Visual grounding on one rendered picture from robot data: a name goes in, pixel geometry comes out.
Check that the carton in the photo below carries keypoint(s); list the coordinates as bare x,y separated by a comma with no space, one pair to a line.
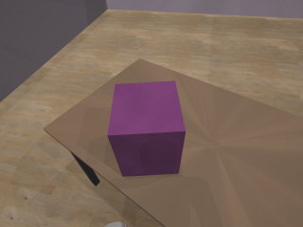
146,128

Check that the table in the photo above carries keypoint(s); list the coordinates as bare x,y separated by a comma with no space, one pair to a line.
241,164

